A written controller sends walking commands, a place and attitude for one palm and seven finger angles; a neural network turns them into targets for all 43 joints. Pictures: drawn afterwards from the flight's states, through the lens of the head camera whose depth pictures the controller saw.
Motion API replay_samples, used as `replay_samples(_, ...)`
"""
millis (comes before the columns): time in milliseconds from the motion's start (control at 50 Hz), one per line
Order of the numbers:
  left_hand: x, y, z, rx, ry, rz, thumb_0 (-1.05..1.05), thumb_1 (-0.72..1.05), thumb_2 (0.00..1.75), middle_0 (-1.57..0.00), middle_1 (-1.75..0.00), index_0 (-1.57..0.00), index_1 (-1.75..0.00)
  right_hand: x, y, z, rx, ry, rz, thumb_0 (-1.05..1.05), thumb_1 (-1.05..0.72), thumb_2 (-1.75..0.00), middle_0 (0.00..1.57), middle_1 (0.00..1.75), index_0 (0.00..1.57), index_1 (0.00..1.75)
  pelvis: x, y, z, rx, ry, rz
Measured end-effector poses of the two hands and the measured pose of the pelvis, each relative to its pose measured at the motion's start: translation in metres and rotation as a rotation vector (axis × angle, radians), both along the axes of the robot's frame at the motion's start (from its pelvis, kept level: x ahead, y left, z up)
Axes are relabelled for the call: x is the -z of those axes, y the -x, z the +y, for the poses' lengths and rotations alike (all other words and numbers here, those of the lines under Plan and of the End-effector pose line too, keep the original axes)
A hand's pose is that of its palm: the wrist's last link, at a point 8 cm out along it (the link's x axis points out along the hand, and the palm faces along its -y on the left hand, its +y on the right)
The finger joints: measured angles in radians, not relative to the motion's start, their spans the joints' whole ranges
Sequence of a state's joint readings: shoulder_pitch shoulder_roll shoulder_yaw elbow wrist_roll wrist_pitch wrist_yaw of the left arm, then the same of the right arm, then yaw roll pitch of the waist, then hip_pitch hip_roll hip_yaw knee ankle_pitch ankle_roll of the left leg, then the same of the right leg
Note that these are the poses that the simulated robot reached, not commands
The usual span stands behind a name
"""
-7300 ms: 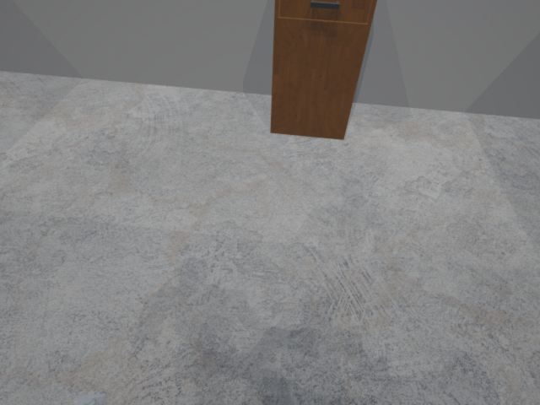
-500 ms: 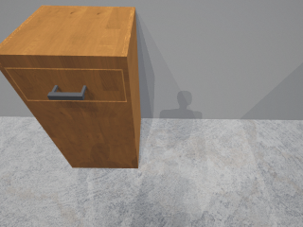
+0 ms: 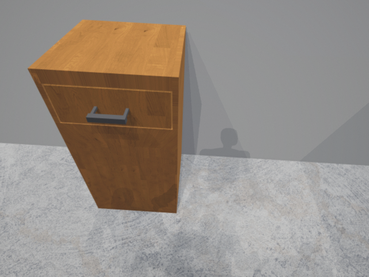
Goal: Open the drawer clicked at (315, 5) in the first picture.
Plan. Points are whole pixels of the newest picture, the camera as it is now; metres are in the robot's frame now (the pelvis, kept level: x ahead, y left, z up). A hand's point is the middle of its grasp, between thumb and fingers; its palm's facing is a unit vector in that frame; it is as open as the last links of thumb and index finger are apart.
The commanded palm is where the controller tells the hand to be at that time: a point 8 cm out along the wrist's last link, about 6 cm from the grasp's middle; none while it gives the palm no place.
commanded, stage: shuffle to correct the standing spot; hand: left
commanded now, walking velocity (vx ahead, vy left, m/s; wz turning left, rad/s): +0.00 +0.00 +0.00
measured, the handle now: (108, 114) +0.60 +0.30 -0.01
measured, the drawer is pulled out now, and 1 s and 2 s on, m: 0.00 0.00 0.00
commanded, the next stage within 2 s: come to a stop and stand still in 0.58 s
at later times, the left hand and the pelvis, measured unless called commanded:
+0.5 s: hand out of the picture +0.03 +0.20 -0.19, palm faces -0.01 -0.99 -0.16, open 7.4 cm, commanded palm none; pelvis +0.05 +0.03 -0.01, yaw -2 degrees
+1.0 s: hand out of the picture +0.12 +0.29 -0.19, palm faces +0.05 -0.98 -0.20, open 7.4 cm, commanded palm none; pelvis +0.10 +0.10 -0.01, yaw -1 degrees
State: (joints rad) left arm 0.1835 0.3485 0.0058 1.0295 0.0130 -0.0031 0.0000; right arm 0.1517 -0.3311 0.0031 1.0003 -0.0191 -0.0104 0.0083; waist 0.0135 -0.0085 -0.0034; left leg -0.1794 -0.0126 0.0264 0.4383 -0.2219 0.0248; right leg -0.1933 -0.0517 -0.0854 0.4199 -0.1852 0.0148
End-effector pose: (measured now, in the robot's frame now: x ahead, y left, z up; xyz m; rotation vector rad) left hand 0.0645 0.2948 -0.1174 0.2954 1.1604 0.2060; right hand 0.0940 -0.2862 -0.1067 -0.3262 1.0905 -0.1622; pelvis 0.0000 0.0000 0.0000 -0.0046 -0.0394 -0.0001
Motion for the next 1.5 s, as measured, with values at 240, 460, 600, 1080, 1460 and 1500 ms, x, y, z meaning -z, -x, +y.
replay_samples(240, 0.017, 0.031, -0.023, -0.036, 0.057, 0.116, 0.01, 0.91, 0.9, -0.2, -0.3, -0.2, -0.3, 0.023, 0.035, 0.025, 0.026, -0.061, 0.154, 0.01, -0.91, -0.9, 0.2, 0.3, 0.2, 0.3, 0.002, -0.01, 0.003, -0.002, 0.007, 0.012)
replay_samples(460, 0.043, 0.045, -0.04, -0.066, 0.174, 0.273, 0.01, 0.91, 0.9, -0.2, -0.3, -0.2, -0.3, 0.035, 0.092, 0.083, 0.155, -0.116, 0.332, 0.01, -0.91, -0.9, 0.2, 0.3, 0.2, 0.3, 0.009, -0.042, 0.03, 0.021, 0.0, 0.018)
replay_samples(600, 0.042, -0.007, -0.041, -0.044, 0.156, 0.178, 0.01, 0.91, 0.9, -0.2, -0.3, -0.2, -0.3, 0.048, 0.113, 0.109, 0.215, -0.179, 0.431, 0.01, -0.91, -0.9, 0.2, 0.3, 0.2, 0.3, 0.015, -0.062, 0.034, 0.027, -0.019, 0.012)
replay_samples(1080, 0.035, -0.062, 0.044, -0.062, 0.132, 0.151, 0.01, 0.91, 0.9, -0.2, -0.3, -0.2, -0.3, 0.037, -0.067, 0.156, 0.123, -0.125, 0.116, 0.01, -0.92, -0.9, 0.2, 0.3, 0.2, 0.3, 0.01, -0.106, 0.1, 0.022, -0.007, 0.024)
replay_samples(1460, 0.037, -0.067, 0.048, 0.005, 0.144, 0.128, 0.01, 0.91, 0.9, -0.2, -0.3, -0.2, -0.3, 0.042, -0.011, 0.173, 0.162, -0.143, 0.179, 0.01, -0.91, -0.9, 0.2, 0.3, 0.19, 0.3, 0.013, -0.102, 0.118, 0.025, 0.013, 0.03)
replay_samples(1500, 0.033, -0.071, 0.053, 0.006, 0.135, 0.118, 0.01, 0.91, 0.9, -0.2, -0.3, -0.2, -0.3, 0.044, -0.004, 0.18, 0.159, -0.157, 0.207, 0.01, -0.91, -0.9, 0.2, 0.3, 0.19, 0.3, 0.012, -0.104, 0.12, 0.027, 0.008, 0.032)
